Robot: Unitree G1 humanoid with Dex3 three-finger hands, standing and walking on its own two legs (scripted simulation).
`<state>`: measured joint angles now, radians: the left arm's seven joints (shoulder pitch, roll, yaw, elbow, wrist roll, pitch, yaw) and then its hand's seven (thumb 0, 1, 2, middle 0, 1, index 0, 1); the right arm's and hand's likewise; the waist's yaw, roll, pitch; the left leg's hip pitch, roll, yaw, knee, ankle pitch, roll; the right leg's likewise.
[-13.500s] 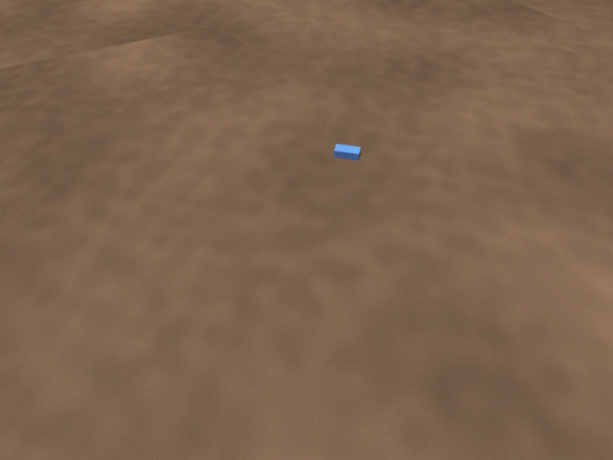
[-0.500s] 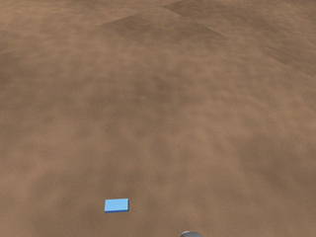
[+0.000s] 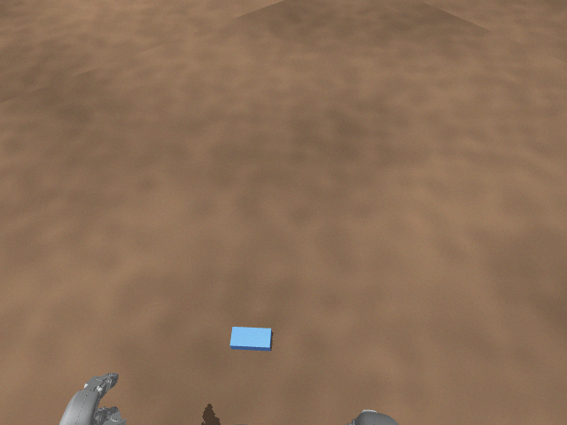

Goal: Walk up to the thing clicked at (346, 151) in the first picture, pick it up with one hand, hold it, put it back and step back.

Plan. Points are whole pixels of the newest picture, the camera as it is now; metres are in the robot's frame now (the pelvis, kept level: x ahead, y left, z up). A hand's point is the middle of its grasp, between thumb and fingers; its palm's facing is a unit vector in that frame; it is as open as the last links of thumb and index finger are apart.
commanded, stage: walk up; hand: left
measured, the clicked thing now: (251, 338) +0.45 +0.15 -0.73
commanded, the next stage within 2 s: stand in 0.94 s
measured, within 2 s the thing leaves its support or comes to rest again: neither
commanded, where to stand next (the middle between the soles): +0.07 -0.02 m, yaw -3 degrees
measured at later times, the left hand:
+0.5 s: hand out of the picture +0.10 +0.24 -0.13, palm faces -0.08 -0.91 -0.40, open 7.4 cm
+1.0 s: hand out of the picture +0.10 +0.27 -0.14, palm faces +0.02 -0.91 -0.41, open 7.4 cm
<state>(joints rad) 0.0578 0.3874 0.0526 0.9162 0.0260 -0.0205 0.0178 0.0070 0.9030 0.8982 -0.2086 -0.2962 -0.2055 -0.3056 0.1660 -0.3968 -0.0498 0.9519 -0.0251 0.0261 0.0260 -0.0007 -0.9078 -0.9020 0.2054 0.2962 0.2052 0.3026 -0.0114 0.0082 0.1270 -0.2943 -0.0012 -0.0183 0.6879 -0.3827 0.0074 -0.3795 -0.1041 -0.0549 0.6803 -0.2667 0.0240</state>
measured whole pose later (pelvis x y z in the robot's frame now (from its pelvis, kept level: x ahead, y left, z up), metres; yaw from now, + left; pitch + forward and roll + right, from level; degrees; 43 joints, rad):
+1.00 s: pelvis +0.00 +0.00 +0.00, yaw +1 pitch -3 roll +1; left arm 0.11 0.41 0.05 0.93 0.00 0.02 0.02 0.01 0.91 0.90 -0.20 -0.30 -0.20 -0.30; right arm 0.17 -0.36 -0.03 0.97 -0.03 -0.01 0.01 0.00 -0.91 -0.90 0.20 0.30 0.20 0.30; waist 0.00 -0.03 0.14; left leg -0.27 -0.02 -0.01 0.66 -0.33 0.00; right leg -0.36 -0.05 0.03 0.81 -0.50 0.00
